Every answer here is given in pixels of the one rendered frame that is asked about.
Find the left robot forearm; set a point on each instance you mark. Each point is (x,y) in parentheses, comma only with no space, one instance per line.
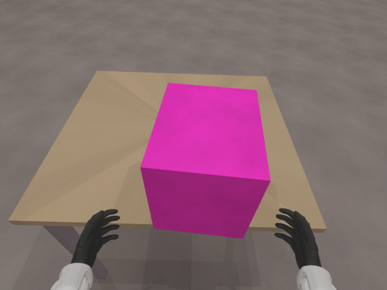
(75,276)

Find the right robot forearm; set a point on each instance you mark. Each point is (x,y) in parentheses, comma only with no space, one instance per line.
(313,277)

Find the right robot hand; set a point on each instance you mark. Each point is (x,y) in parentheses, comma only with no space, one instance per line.
(303,241)

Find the table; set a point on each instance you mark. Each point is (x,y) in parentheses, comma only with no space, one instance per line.
(94,163)

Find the left robot hand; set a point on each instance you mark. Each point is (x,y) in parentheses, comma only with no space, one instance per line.
(91,239)

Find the carton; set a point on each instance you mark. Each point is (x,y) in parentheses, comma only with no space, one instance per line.
(205,168)

